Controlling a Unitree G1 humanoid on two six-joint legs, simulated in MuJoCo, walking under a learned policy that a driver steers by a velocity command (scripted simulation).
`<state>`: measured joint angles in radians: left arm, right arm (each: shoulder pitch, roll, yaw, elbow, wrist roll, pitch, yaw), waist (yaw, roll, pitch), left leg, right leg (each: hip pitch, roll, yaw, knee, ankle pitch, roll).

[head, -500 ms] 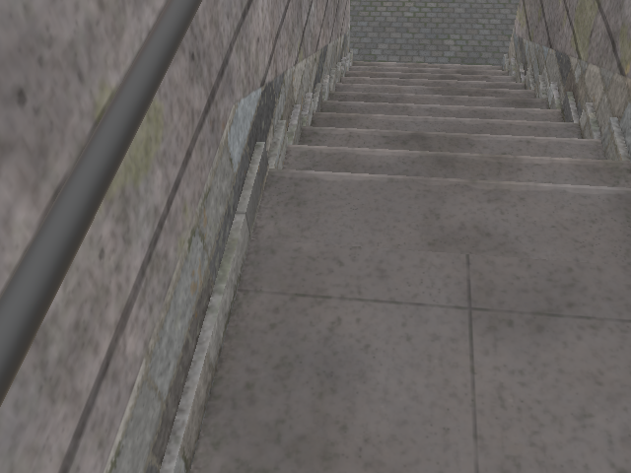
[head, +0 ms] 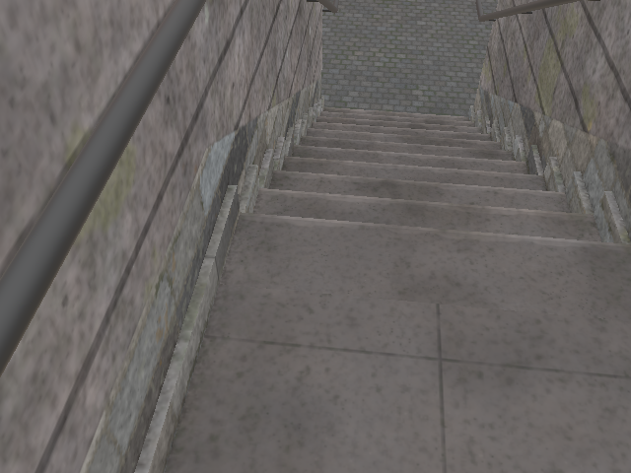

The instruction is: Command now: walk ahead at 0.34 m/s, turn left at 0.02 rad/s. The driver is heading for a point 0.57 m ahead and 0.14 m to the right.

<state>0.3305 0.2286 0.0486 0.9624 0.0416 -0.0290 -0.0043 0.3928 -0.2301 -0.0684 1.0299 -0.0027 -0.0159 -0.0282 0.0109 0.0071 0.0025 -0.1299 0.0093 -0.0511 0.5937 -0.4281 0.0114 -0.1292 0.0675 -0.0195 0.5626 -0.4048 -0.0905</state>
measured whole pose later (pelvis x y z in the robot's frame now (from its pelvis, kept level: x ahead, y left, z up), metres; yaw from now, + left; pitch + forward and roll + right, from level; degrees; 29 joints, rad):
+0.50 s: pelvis +0.26 +0.05 -0.15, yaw -1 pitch +0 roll -3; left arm 0.45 0.27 0.05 1.07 -0.01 -0.06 0.04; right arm 0.07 -0.23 -0.05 0.93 -0.06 -0.10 -0.01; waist 0.11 -0.03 0.04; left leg -0.29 0.07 0.03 0.38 -0.07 0.00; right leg -0.17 0.11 0.11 1.55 -0.77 -0.10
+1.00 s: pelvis +0.47 -0.07 -0.17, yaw -15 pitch +1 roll +1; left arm 0.07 0.24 0.04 0.79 0.03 -0.01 -0.03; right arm 0.28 -0.25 -0.05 0.84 0.00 -0.04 -0.01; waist -0.05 0.05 0.07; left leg -0.43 0.12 0.03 1.22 -0.44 0.00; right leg -0.43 0.06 -0.03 0.60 -0.20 -0.09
